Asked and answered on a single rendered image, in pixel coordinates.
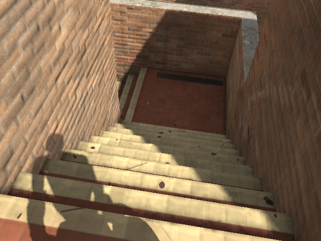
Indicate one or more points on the stairs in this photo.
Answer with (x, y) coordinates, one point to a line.
(125, 92)
(162, 173)

